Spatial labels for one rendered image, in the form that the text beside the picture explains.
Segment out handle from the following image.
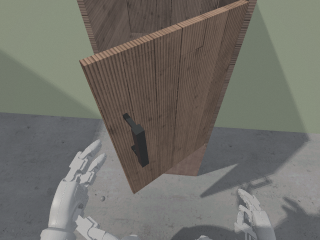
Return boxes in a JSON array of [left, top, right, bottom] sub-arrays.
[[123, 113, 149, 167]]

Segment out right robot hand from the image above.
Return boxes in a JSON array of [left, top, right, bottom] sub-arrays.
[[234, 189, 276, 240]]

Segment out left robot forearm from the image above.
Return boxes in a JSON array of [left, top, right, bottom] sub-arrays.
[[40, 227, 77, 240]]

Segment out left robot hand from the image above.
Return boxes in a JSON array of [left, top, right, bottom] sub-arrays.
[[48, 139, 120, 240]]

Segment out cupboard door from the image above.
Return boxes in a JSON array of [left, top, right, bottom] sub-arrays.
[[79, 0, 250, 194]]

